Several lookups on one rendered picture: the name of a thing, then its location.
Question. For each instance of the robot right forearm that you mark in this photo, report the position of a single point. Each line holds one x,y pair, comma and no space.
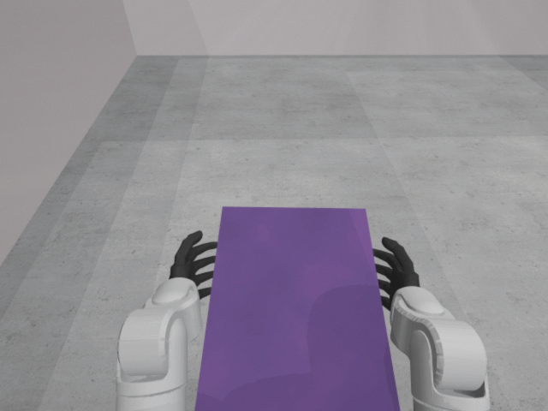
448,363

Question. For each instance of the carton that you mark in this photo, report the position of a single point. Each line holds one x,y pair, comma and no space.
295,319

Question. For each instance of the robot left forearm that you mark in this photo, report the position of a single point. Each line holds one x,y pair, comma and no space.
152,349

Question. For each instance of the right robot hand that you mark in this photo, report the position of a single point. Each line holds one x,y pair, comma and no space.
402,273

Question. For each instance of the left robot hand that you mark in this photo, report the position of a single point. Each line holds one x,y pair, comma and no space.
185,266

